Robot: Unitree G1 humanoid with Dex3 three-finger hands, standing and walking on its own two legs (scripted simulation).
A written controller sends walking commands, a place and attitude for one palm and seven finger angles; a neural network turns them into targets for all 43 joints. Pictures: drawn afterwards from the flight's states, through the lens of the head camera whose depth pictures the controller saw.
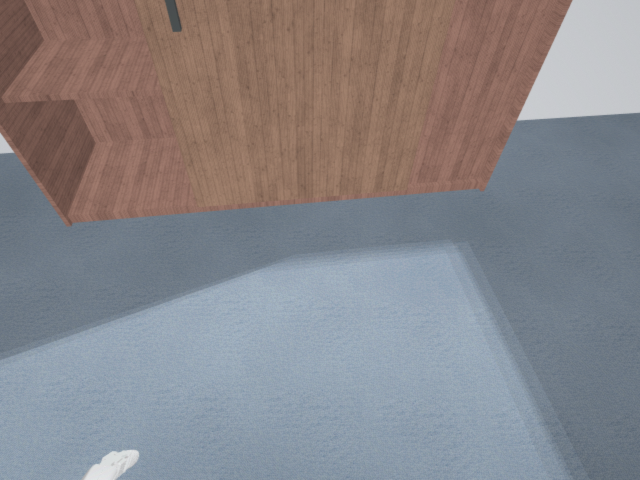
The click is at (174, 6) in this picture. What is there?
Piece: wardrobe's sliding door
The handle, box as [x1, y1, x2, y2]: [165, 0, 181, 31]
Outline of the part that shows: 165,0 172,30 180,31 181,27 174,0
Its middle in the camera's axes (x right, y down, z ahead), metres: -0.41 -0.69 +1.00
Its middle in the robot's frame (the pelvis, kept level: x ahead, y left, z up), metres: +1.22 +0.48 +0.16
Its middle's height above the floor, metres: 0.93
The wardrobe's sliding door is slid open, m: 0.53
